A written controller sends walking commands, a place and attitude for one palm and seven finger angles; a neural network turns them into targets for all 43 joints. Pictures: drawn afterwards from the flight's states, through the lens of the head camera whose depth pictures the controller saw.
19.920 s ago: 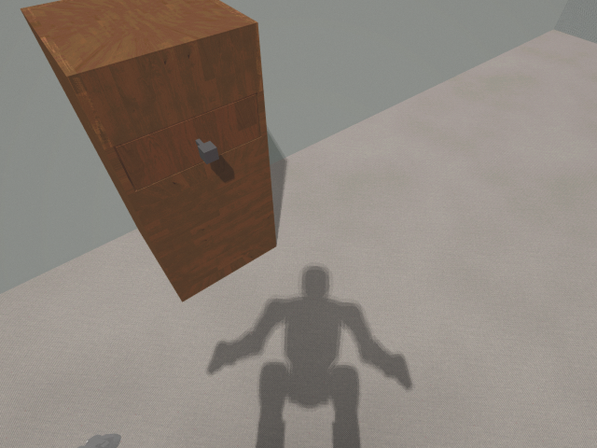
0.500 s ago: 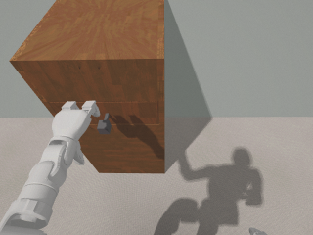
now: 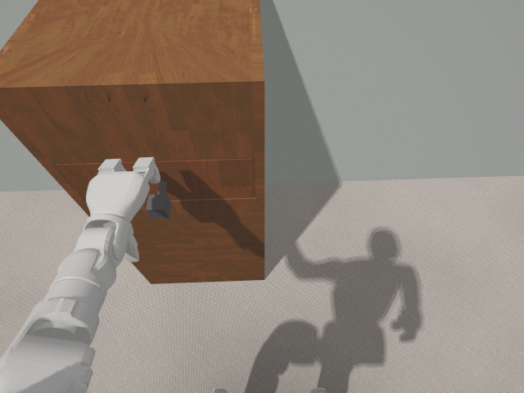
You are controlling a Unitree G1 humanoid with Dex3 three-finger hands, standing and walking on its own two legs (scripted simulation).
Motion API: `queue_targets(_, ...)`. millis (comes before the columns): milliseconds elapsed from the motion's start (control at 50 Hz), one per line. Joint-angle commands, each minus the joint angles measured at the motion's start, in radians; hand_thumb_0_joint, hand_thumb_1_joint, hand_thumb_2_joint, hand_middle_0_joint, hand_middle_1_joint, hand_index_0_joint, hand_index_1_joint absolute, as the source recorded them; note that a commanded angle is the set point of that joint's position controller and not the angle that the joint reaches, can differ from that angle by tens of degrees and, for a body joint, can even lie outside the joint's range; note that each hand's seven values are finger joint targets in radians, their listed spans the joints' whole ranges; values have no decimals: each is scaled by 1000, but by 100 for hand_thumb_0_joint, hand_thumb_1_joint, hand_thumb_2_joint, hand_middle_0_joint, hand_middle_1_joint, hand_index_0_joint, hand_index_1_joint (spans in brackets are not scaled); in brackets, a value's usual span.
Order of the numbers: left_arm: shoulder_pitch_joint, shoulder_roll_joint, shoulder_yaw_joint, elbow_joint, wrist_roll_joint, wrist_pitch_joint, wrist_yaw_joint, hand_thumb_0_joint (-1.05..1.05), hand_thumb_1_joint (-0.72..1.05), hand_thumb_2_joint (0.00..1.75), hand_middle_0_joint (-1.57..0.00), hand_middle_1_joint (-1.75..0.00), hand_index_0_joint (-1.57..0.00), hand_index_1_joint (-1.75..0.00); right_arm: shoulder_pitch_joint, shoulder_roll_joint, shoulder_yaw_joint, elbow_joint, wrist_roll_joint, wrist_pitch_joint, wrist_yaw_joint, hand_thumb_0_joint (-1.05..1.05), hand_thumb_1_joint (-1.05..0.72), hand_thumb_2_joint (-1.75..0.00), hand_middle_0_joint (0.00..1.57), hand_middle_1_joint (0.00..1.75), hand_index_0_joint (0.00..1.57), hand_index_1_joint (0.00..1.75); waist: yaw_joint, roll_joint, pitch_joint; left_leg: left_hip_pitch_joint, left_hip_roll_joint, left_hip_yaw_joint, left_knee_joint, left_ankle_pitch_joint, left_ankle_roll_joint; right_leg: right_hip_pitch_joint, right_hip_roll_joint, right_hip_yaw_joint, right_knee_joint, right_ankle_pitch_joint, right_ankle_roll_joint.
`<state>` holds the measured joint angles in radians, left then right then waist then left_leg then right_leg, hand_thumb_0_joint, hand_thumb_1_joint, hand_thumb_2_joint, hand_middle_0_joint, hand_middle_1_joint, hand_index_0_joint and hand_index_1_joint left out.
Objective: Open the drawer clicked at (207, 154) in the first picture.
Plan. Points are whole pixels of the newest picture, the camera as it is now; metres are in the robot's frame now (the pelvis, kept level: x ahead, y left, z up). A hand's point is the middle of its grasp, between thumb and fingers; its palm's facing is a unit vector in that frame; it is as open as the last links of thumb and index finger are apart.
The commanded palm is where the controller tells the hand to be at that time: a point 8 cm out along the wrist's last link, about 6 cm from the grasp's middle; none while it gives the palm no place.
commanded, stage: move the hooked fingers above the handle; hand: left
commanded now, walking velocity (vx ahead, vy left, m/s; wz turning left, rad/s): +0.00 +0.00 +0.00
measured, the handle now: (160, 198) +0.49 +0.23 -0.09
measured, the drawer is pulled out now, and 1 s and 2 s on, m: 0.00 0.00 0.00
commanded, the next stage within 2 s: lower the fingers behind the handle in 1.14 s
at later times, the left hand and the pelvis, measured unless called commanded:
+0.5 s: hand (144, 204) +0.44 +0.23 -0.03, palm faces -0.06 -0.03 -1.00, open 13.8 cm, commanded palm +0.42 +0.23 +0.03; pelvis -0.01 +0.00 -0.02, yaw -1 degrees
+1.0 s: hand (137, 206) +0.43 +0.24 -0.03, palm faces -0.07 -0.02 -1.00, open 13.8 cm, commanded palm +0.41 +0.24 +0.04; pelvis -0.01 +0.00 -0.01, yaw -1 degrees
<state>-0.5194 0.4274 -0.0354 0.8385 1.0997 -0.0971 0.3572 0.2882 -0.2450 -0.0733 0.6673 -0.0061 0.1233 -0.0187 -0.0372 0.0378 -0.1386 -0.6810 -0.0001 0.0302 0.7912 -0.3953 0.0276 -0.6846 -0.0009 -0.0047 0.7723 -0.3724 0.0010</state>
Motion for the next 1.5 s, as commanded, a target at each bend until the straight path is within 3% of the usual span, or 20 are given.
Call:
queue_targets(0, -405, 228, 76, -134, -1, 2, 54, 0, -50, 30, -30, -120, -30, -120, 85, -149, -52, -71, -2, -17, -9, 0, -90, -90, 20, 30, 20, 30, -23, -8, -354, 218, -19, -18, -44, 407, 11, 124, 50, -23, -47, 322, -48)
queue_targets(40, -435, 217, 62, -122, 0, -3, 58, 0, -50, 30, -30, -120, -30, -120, 93, -148, -52, -68, -4, -19, -9, 0, -90, -90, 20, 30, 20, 30, -32, 9, -357, 210, -21, -17, -35, 395, 12, 109, 50, -20, -44, 317, -47)
queue_targets(160, -466, 286, 118, -57, 16, -15, 79, 0, -50, 30, -30, -120, -30, -120, 114, -156, -50, -50, -15, -15, -10, 0, -90, -90, 20, 30, 20, 30, -31, 17, -400, 154, -20, -22, 6, 401, 11, 83, 51, -20, 0, 326, -48)
queue_targets(220, -478, 234, 82, -51, 21, -14, 91, 0, -50, 30, -30, -120, -30, -120, 127, -153, -56, -44, -19, -16, 0, 0, -90, -90, 20, 30, 20, 30, -39, 55, -429, 178, -14, -24, 32, 429, 6, 33, 55, -25, 18, 325, -48)
queue_targets(300, -479, 277, 112, 8, 17, 1, 96, 0, -50, 30, -30, -120, -30, -120, 141, -164, -54, -35, -20, -10, 0, 0, -90, -90, 20, 30, 20, 30, -45, 2, -423, 113, -17, -18, 48, 388, 12, 44, 55, -18, 26, 326, -43)
queue_targets(380, -520, 311, 135, -64, 22, -9, 106, 0, -50, 30, -30, -120, -30, -120, 147, -165, -56, -38, -23, -8, -2, 0, -90, -90, 20, 30, 20, 30, -38, 45, -505, 159, -13, -25, 56, 432, 10, 55, 56, -19, 40, 348, -43)
queue_targets(460, -499, 297, 125, -23, 11, 10, 110, 0, -50, 30, -30, -120, -30, -120, 138, -165, -50, -33, -20, -4, -4, 0, -90, -90, 20, 30, 20, 30, -46, 29, -431, 120, -14, -18, 39, 389, 13, 55, 56, -21, 20, 322, -43)
queue_targets(520, -511, 308, 116, -17, 13, 21, 105, 0, -50, 30, -30, -120, -30, -120, 143, -168, -49, -34, -14, -5, -7, 0, -90, -90, 20, 30, 20, 30, -49, 22, -427, 128, -14, -18, 23, 359, 15, 60, 56, -20, 6, 298, -41)
queue_targets(660, -531, 224, 55, -15, 1, -4, 76, 0, -50, 30, -30, -120, -30, -120, 151, -160, -50, -30, -13, -14, -10, 0, -90, -90, 20, 30, 20, 30, -71, 22, -392, 156, -8, -29, 18, 360, 15, 23, 56, -27, -7, 274, -45)
queue_targets(820, -463, 303, 130, -13, 24, 12, 121, 0, -50, 30, -30, -120, -30, -120, 129, -163, -45, -42, -18, -3, 0, 0, -90, -90, 20, 30, 20, 30, -28, 41, -416, 130, -15, -17, 27, 386, 10, 51, 57, -26, 18, 307, -47)
queue_targets(840, -473, 270, 100, -2, 21, 23, 121, 0, -50, 30, -30, -120, -30, -120, 128, -161, -44, -46, -15, -3, 0, 0, -90, -90, 20, 30, 20, 30, -42, 19, -397, 120, -16, -16, 25, 368, 13, 49, 58, -27, 10, 299, -45)
queue_targets(900, -476, 312, 128, -22, 15, 28, 114, 0, -50, 30, -30, -120, -30, -120, 126, -165, -46, -51, -13, -4, -4, 0, -90, -90, 20, 30, 20, 30, -34, 20, -438, 133, -18, -9, 25, 375, 16, 88, 55, -16, 5, 325, -42)
queue_targets(1060, -498, 212, 46, -57, -4, -24, 72, 0, -50, 30, -30, -120, -30, -120, 129, -153, -50, -39, -12, -14, -14, 0, -90, -90, 20, 30, 20, 30, -69, 27, -389, 166, -11, -24, 24, 385, 15, 42, 55, -22, -8, 311, -43)
queue_targets(1140, -520, 233, 62, -51, 6, -30, 91, 0, -50, 30, -30, -120, -30, -120, 131, -157, -50, -32, -13, -16, -9, 0, -90, -90, 20, 30, 20, 30, -66, 40, -381, 160, -11, -31, 28, 346, 12, 2, 56, -28, -2, 259, -46)
queue_targets(1180, -534, 282, 102, -55, 20, -26, 107, 0, -50, 30, -30, -120, -30, -120, 131, -162, -50, -31, -18, -14, -8, 0, -90, -90, 20, 30, 20, 30, -56, 53, -420, 171, -10, -38, 36, 375, 9, -2, 57, -30, 16, 267, -47)
queue_targets(1200, -535, 256, 83, -40, 18, -18, 113, 0, -50, 30, -30, -120, -30, -120, 130, -158, -48, -33, -19, -14, -6, 0, -90, -90, 20, 30, 20, 30, -60, 52, -410, 162, -13, -32, 40, 372, 9, -3, 59, -30, 16, 271, -47)
queue_targets(1280, -498, 278, 106, 26, 20, 20, 119, 0, -50, 30, -30, -120, -30, -120, 134, -165, -45, -31, -18, -10, 2, 0, -90, -90, 20, 30, 20, 30, -51, 27, -412, 125, -14, -29, 45, 378, 10, 11, 59, -30, 27, 292, -46)
queue_targets(1300, -478, 243, 79, 52, 14, 32, 113, 0, -50, 30, -30, -120, -30, -120, 136, -163, -44, -37, -18, -9, 3, 0, -90, -90, 20, 30, 20, 30, -53, 16, -393, 110, -16, -22, 44, 365, 11, 18, 60, -30, 23, 293, -45)
queue_targets(1380, -516, 249, 79, -1, 19, 12, 97, 0, -50, 30, -30, -120, -30, -120, 142, -163, -49, -38, -21, -10, -2, 0, -90, -90, 20, 30, 20, 30, -60, 43, -451, 142, -9, -27, 64, 398, 11, 1, 59, -27, 39, 312, -43)
queue_targets(1480, -457, 290, 129, -18, 19, -35, 103, 0, -50, 30, -30, -120, -30, -120, 143, -163, -49, -27, -27, -10, -4, 0, -90, -90, 20, 30, 20, 30, -43, 25, -467, 98, -8, -26, 95, 420, 12, 7, 57, -20, 71, 345, -42)
